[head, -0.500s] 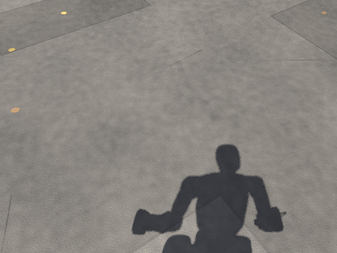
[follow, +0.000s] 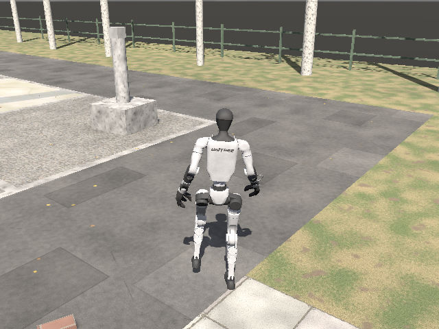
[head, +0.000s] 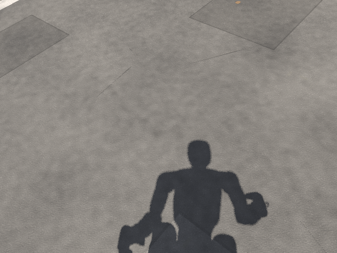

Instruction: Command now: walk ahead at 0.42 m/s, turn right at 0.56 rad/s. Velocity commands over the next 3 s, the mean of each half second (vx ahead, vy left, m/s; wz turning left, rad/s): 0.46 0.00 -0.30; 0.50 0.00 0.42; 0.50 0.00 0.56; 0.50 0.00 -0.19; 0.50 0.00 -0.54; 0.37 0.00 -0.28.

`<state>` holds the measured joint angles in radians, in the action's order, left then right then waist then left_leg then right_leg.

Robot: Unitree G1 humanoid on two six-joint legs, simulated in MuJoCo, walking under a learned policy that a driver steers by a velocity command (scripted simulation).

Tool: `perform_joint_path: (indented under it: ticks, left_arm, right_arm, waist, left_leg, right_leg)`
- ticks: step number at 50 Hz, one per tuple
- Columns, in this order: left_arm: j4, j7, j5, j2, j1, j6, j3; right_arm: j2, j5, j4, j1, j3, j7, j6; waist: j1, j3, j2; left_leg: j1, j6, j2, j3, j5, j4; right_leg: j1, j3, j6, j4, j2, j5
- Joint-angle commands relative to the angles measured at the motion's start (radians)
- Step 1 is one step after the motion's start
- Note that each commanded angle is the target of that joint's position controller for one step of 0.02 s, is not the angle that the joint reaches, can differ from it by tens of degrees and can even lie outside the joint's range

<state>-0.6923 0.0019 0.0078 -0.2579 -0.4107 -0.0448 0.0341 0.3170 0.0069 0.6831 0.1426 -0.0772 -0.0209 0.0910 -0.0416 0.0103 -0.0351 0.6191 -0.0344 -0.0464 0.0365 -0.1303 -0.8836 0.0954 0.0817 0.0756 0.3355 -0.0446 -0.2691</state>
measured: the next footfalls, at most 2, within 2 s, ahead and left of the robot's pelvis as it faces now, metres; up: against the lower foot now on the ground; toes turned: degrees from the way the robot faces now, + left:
left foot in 0.24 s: +0.31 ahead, +0.13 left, +0.00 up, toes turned -10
right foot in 0.68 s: +0.51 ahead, -0.16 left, +0.00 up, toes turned -1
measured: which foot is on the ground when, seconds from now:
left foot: up 0.00-0.22, down 0.24-0.68, up 0.70-1.00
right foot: down 0.00-0.26, up 0.28-0.66, down 0.68-1.00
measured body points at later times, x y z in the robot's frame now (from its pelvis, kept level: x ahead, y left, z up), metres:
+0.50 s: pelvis +0.27 +0.02 +0.00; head +0.30 +0.02 +0.45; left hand +0.49 +0.25 -0.09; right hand +0.26 -0.26 -0.12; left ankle +0.27 +0.13 -0.75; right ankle +0.33 -0.14 -0.69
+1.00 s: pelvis +0.52 -0.05 +0.00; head +0.55 -0.05 +0.44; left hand +0.52 +0.25 -0.12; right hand +0.74 -0.29 -0.09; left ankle +0.63 +0.12 -0.68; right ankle +0.47 -0.16 -0.75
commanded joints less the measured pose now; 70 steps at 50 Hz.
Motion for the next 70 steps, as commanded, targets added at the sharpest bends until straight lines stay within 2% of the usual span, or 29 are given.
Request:
perform_joint_path:
  ticks: [1, 7, 9, 11, 12, 13, 14, 15, 17, 18, 24, 29, 33, 34, 35, 36, 37, 40, 48, 55, 57, 59, 60, 61, 62, 63, 65, 67, 70]
  left_arm:
    - [0.055, 0.022, 0.008, -0.204, 0.023, -0.014, 0.062]
    - [0.01, 0.031, 0.028, -0.216, -0.029, 0.001, 0.072]
    - [0.001, 0.032, 0.02, -0.213, -0.019, 0.006, 0.074]
    - [0.002, 0.027, 0.01, -0.184, -0.005, 0.011, 0.064]
    - [0.022, 0.023, -0.002, -0.15, 0.009, 0.012, 0.048]
    - [0.034, 0.022, 0.008, -0.056, -0.122, 0.003, 0.02]
    - [0.023, 0.021, 0.033, -0.094, -0.145, -0.009, 0.02]
    - [0.03, 0.017, 0.047, -0.175, -0.038, -0.013, 0.042]
    - [0.07, 0.013, 0.015, -0.173, 0.125, -0.024, 0.039]
    - [0.075, 0.008, 0.003, -0.161, 0.136, -0.028, 0.041]
    - [0.107, -0.007, -0.019, -0.069, 0.227, -0.046, 0.002]
    - [0.139, -0.025, 0.003, -0.102, 0.365, -0.065, 0.009]
    - [0.116, -0.017, 0.006, -0.159, 0.256, -0.071, 0.047]
    - [0.102, -0.008, -0.005, -0.203, 0.134, -0.073, 0.066]
    - [0.092, 0.001, -0.029, -0.293, 0.007, -0.062, 0.088]
    - [0.067, -0.01, -0.026, -0.279, -0.029, -0.053, 0.087]
    - [0.072, -0.013, -0.017, -0.202, 0.022, -0.054, 0.066]
    - [0.065, -0.013, -0.022, -0.107, 0.157, -0.055, 0.038]
    - [-0.004, 0.002, -0.015, -0.167, 0.166, -0.071, 0.068]
    - [-0.061, 0.007, 0.015, -0.233, 0.095, -0.038, 0.09]
    - [-0.063, 0.012, 0.024, -0.266, 0.098, -0.025, 0.1]
    - [-0.055, 0.018, 0.03, -0.258, 0.109, -0.013, 0.093]
    - [-0.033, 0.019, -0.007, -0.187, 0.075, -0.019, 0.066]
    - [0.028, 0.007, -0.027, -0.08, 0.005, -0.047, 0.028]
    - [0.039, -0.003, 0.012, -0.184, 0.138, -0.075, 0.046]
    - [0.066, -0.007, 0.037, -0.207, 0.203, -0.089, 0.051]
    - [0.047, 0.008, -0.007, -0.195, 0.195, -0.095, 0.052]
    - [0.039, 0.006, -0.019, -0.19, 0.166, -0.075, 0.055]
    - [0.05, 0.008, -0.029, -0.148, 0.208, -0.053, 0.043]
  right_arm:
    - [0.035, -0.005, -0.091, -0.161, 0.0, -0.005, 0.019]
    - [0.06, -0.021, -0.121, -0.259, -0.001, -0.026, 0.035]
    - [0.081, -0.022, -0.106, -0.208, -0.009, -0.027, 0.041]
    - [0.127, -0.016, -0.065, -0.046, -0.036, -0.015, 0.045]
    - [0.162, -0.001, -0.047, 0.111, -0.047, -0.007, 0.045]
    - [0.247, 0.018, -0.01, 0.257, -0.068, -0.005, 0.037]
    - [0.176, -0.002, 0.012, 0.273, -0.05, -0.019, 0.037]
    - [0.115, -0.017, 0.007, 0.203, -0.032, -0.014, 0.031]
    - [0.076, -0.007, 0.009, 0.115, -0.015, -0.007, 0.015]
    - [0.062, 0.002, 0.009, 0.096, -0.006, -0.005, 0.015]
    - [0.119, -0.028, 0.03, 0.106, -0.018, 0.011, 0.012]
    - [0.155, -0.044, 0.056, 0.201, -0.027, 0.018, -0.01]
    - [0.128, -0.034, 0.058, 0.22, -0.017, 0.023, -0.027]
    - [0.075, -0.023, 0.045, 0.214, 0.001, 0.02, -0.025]
    - [-0.014, -0.017, 0.012, 0.278, 0.03, 0.021, -0.016]
    - [0.018, -0.049, -0.006, 0.318, 0.026, 0.025, -0.01]
    - [0.1, -0.062, 0.005, 0.27, 0.002, 0.027, -0.016]
    - [0.089, -0.038, -0.012, 0.166, -0.008, 0.022, -0.038]
    - [0.013, -0.029, -0.069, 0.033, 0.013, -0.007, -0.063]
    - [0.029, -0.031, -0.147, -0.151, 0.015, -0.045, -0.058]
    - [0.063, -0.026, -0.152, -0.106, -0.003, -0.046, -0.064]
    - [0.151, -0.031, -0.087, 0.161, -0.056, -0.029, -0.075]
    - [0.237, -0.039, -0.057, 0.294, -0.084, -0.006, -0.087]
    - [0.319, -0.036, -0.086, 0.236, -0.083, -0.009, -0.071]
    - [0.225, -0.034, -0.101, 0.251, -0.059, -0.017, -0.053]
    - [0.18, -0.028, -0.086, 0.219, -0.045, -0.02, -0.039]
    - [0.131, -0.024, -0.097, 0.104, -0.029, -0.015, -0.032]
    - [0.112, -0.009, -0.11, 0.061, -0.021, -0.007, -0.028]
    - [0.13, -0.016, -0.079, 0.095, -0.026, 0.012, -0.023]
  waist:
    - [-0.014, 0.05, 0.132]
    - [-0.032, 0.067, 0.149]
    - [-0.009, 0.049, 0.181]
    - [0.075, -0.06, 0.188]
    - [0.15, -0.21, 0.159]
    - [0.123, -0.396, -0.128]
    - [0.117, -0.395, -0.243]
    - [0.126, -0.212, -0.141]
    - [0.097, -0.036, -0.015]
    - [0.066, -0.012, -0.027]
    - [0.05, 0.03, -0.043]
    - [0.096, 0.018, -0.043]
    - [0.012, -0.032, -0.05]
    - [-0.052, -0.116, -0.009]
    - [-0.067, -0.277, 0.226]
    - [-0.052, -0.311, 0.376]
    - [-0.052, -0.185, 0.249]
    - [0.006, -0.024, 0.159]
    - [0.014, 0.038, 0.094]
    - [-0.028, 0.085, 0.084]
    - [0.017, 0.027, 0.117]
    - [0.168, -0.124, 0.099]
    - [0.197, -0.208, -0.057]
    - [0.075, -0.33, -0.241]
    - [0.163, -0.346, -0.094]
    - [0.152, -0.198, -0.065]
    - [0.065, -0.079, 0.02]
    - [0.022, -0.066, -0.015]
    - [0.026, -0.036, -0.001]
  left_leg:
    - [0.042, -0.027, 0.034, -0.005, 0.145, 0.193]
    - [-0.062, -0.002, 0.058, 0.024, 0.162, 0.374]
    - [-0.126, 0.026, 0.056, 0.01, 0.112, 0.387]
    - [-0.367, 0.083, 0.08, -0.043, 0.098, 0.437]
    - [-0.65, 0.148, -0.024, 0.053, 0.07, 0.387]
    - [-1.045, 0.312, -0.277, 0.512, -0.14, 0.42]
    - [-1.047, 0.341, -0.347, 0.784, -0.315, 0.586]
    - [-0.904, 0.3, -0.316, 0.648, -0.383, 0.608]
    - [-0.629, 0.27, -0.232, 0.421, -0.195, 0.64]
    - [-0.548, 0.266, -0.195, 0.365, -0.115, 0.666]
    - [-0.383, 0.289, -0.125, 0.201, 0.07, 0.739]
    - [-0.388, 0.233, -0.127, 0.209, 0.037, 0.678]
    - [-0.388, 0.162, -0.1, 0.241, 0.01, 0.502]
    - [-0.314, 0.124, -0.036, 0.194, -0.021, 0.296]
    - [-0.049, 0.057, 0.079, 0.068, -0.3, -0.061]
    - [0.125, 0.044, 0.082, 0.081, -0.465, -0.287]
    - [0.183, 0.044, 0.031, 0.112, -0.383, -0.381]
    - [0.119, 0.036, -0.051, 0.084, -0.199, -0.319]
    - [0.083, 0.016, -0.068, 0.042, 0.065, -0.009]
    - [0.026, 0.086, -0.026, -0.065, 0.058, 0.233]
    - [-0.09, 0.129, 0.038, -0.123, -0.044, 0.245]
    - [-0.479, 0.195, 0.124, -0.147, -0.011, 0.319]
    - [-0.781, 0.258, -0.036, 0.11, 0.024, 0.326]
    - [-1.014, 0.446, -0.258, 0.714, -0.243, 0.478]
    - [-1.002, 0.422, -0.278, 0.772, -0.325, 0.592]
    - [-0.888, 0.381, -0.252, 0.632, -0.254, 0.608]
    - [-0.624, 0.329, -0.168, 0.431, -0.016, 0.606]
    - [-0.505, 0.33, -0.13, 0.364, 0.12, 0.644]
    - [-0.417, 0.332, -0.095, 0.275, 0.238, 0.661]
  right_leg:
    - [0.022, 0.177, 0.134, -0.137, 0.184, 0.188]
    - [-0.008, 0.267, 0.113, -0.071, 0.227, 0.209]
    - [-0.052, 0.275, 0.097, -0.032, 0.248, 0.312]
    - [-0.058, 0.218, 0.059, 0.167, 0.185, 0.609]
    - [0.067, 0.191, 0.027, 0.399, 0.135, 0.534]
    - [0.43, 0.107, -0.055, 0.795, -0.017, 0.08]
    - [0.576, 0.141, -0.063, 0.944, -0.037, -0.296]
    - [0.65, 0.133, -0.061, 1.0, 0.023, -0.231]
    - [0.621, 0.056, -0.052, 0.921, 0.097, -0.113]
    - [0.578, 0.045, -0.05, 0.867, 0.131, -0.076]
    - [0.475, -0.029, -0.097, 0.491, 0.137, 0.063]
    - [0.33, -0.026, -0.116, 0.241, 0.074, 0.273]
    - [0.09, -0.04, -0.064, 0.138, 0.065, 0.191]
    - [-0.091, 0.033, -0.02, 0.134, 0.155, 0.158]
    - [-0.405, 0.349, 0.086, 0.101, 0.397, 0.037]
    - [-0.423, 0.665, 0.166, -0.025, 0.484, -0.189]
    - [-0.326, 0.581, 0.141, -0.052, 0.447, -0.257]
    - [-0.074, 0.243, 0.102, -0.101, 0.335, 0.036]
    - [-0.024, -0.083, 0.106, -0.193, 0.306, 0.314]
    - [-0.147, -0.223, 0.058, -0.134, 0.335, 0.447]
    - [-0.182, -0.26, 0.037, 0.004, 0.332, 0.784]
    - [-0.062, -0.311, -0.01, 0.373, 0.28, 0.895]
    - [0.218, -0.307, -0.059, 0.7, 0.224, 0.385]
    - [0.596, -0.139, -0.107, 0.997, 0.018, -0.355]
    - [0.693, 0.022, -0.093, 1.059, 0.051, -0.314]
    - [0.747, 0.007, -0.075, 1.015, 0.086, -0.209]
    - [0.632, 0.007, -0.08, 0.856, 0.155, -0.075]
    - [0.538, 0.008, -0.1, 0.795, 0.171, -0.022]
    - [0.531, -0.02, -0.142, 0.671, 0.152, 0.061]
Over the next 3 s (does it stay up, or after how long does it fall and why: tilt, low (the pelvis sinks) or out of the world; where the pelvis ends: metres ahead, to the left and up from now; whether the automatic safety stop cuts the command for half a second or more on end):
stays up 1.57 0.15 0.00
